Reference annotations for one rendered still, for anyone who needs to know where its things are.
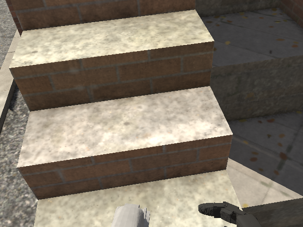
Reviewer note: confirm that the left robot thigh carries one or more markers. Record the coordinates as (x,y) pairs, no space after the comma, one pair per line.
(131,215)

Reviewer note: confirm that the robot right hand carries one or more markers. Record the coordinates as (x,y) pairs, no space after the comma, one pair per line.
(228,212)

